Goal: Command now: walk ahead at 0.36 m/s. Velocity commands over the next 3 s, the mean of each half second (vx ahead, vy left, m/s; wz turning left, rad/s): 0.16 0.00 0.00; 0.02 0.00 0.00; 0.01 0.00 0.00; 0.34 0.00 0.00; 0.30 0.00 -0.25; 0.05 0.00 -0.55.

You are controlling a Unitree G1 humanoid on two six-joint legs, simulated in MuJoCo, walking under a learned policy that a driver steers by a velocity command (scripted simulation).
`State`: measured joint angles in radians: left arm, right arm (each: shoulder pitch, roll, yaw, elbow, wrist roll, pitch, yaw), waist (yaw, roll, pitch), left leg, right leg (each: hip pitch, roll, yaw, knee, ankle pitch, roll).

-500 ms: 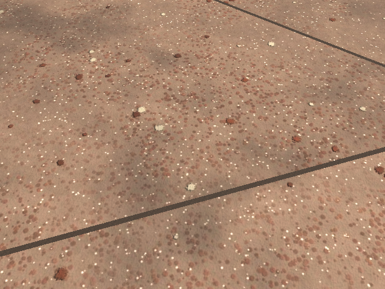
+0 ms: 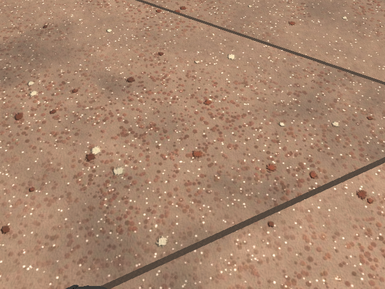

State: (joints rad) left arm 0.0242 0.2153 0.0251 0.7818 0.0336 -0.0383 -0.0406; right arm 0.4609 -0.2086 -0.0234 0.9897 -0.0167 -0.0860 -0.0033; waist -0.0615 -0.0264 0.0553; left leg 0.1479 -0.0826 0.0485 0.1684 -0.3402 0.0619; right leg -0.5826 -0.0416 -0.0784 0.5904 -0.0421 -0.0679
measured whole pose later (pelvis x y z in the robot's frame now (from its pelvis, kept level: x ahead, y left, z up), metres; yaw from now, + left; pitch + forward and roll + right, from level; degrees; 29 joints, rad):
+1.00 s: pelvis +0.17 +0.01 +0.01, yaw +0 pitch -2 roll +0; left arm 0.29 0.15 0.00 1.13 0.01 -0.01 0.04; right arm 0.27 -0.14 0.01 1.15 -0.01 -0.01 -0.05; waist 0.01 0.00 0.03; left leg -0.12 -0.02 0.03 0.38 -0.22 0.02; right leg -0.14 0.02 -0.07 0.38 -0.21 -0.04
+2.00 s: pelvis +0.32 +0.05 +0.01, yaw +0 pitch +1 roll +0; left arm 0.18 0.20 0.06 1.01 0.03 -0.05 -0.03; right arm 0.52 -0.13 -0.02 1.12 -0.02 -0.09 -0.02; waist -0.03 -0.02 0.00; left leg 0.02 -0.05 0.06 0.24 -0.28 0.07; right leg -0.57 -0.05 -0.05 1.00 -0.21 -0.06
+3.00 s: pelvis +0.62 +0.07 +0.01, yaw -27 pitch +1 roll -1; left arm 0.22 0.32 0.11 0.82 0.02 0.05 0.00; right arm 0.16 -0.25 -0.03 0.76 -0.02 0.01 -0.05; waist 0.03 -0.06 0.06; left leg -0.22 -0.01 0.02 0.42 -0.21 0.04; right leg -0.46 0.11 0.08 1.09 -0.47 0.02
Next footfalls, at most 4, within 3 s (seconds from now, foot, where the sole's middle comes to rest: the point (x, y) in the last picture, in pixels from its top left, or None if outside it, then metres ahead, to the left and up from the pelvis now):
0.04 right None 0.21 -0.09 -0.77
0.48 left None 0.20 0.11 -0.77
2.22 right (199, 240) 0.61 -0.03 -0.77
2.86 left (152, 220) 0.70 0.14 -0.77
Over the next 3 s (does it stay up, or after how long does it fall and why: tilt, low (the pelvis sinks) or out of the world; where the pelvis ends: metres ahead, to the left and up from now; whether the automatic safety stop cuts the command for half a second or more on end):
stays up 0.62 0.07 0.01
